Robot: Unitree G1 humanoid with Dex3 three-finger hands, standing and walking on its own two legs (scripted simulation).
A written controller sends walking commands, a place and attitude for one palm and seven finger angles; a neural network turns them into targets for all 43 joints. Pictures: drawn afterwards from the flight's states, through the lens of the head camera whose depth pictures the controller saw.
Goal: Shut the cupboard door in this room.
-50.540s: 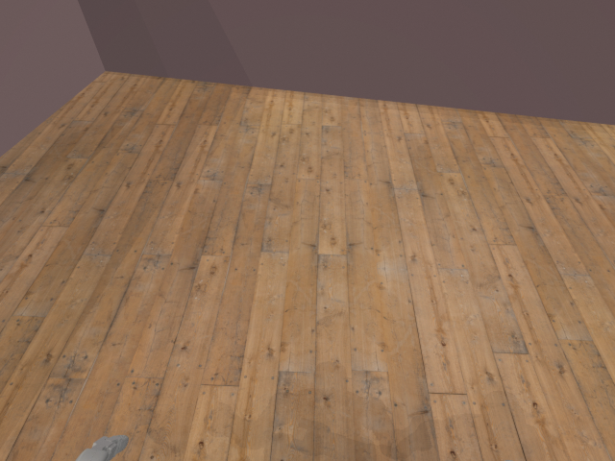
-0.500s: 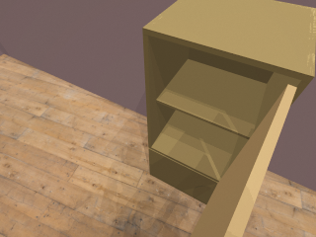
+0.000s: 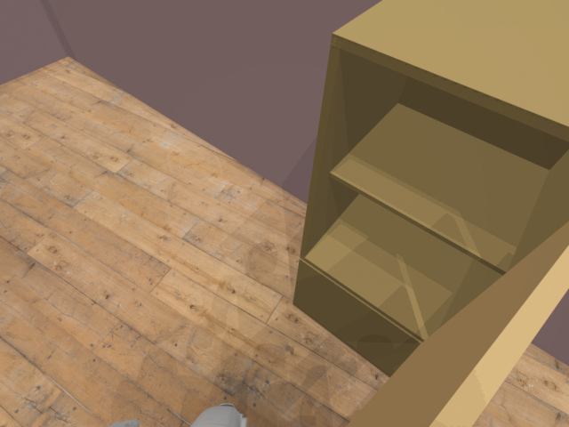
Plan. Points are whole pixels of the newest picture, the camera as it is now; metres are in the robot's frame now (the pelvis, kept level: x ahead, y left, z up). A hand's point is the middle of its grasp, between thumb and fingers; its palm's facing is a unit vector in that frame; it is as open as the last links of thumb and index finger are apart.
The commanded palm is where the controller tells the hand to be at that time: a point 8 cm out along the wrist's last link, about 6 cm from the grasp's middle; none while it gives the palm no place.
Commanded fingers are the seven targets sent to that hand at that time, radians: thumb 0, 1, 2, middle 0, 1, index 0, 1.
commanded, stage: turn or walk to find it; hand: left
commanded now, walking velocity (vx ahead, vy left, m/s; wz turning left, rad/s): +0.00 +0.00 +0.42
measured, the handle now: out of the picture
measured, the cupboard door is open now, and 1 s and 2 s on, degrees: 78 53 48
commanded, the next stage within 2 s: none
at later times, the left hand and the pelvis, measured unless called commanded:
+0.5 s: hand out of the picture +0.03 +0.17 -0.13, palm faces +0.28 -0.91 -0.29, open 7.4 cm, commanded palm none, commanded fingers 0.00 0.90 0.90 -0.20 -0.30 -0.20 -0.30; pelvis +0.00 -0.04 +0.02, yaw +16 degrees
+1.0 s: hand out of the picture -0.11 +0.19 -0.16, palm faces +0.54 -0.82 -0.22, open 7.4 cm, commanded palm none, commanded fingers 0.00 0.90 0.90 -0.20 -0.30 -0.20 -0.30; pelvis -0.02 +0.00 +0.02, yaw +30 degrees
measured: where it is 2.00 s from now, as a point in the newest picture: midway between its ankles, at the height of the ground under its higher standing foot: outside the picture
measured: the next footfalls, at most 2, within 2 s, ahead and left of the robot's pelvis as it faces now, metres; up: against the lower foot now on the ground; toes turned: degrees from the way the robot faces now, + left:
right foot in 0.36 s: +0.06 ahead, -0.13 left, +0.00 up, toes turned +8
left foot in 0.82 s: -0.04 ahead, +0.07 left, +0.00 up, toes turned +31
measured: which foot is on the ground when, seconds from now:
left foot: down 0.00-0.36, up 0.38-0.80, down 0.82-1.00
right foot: down 0.00-0.04, up 0.06-0.34, down 0.36-0.84, up 0.86-1.00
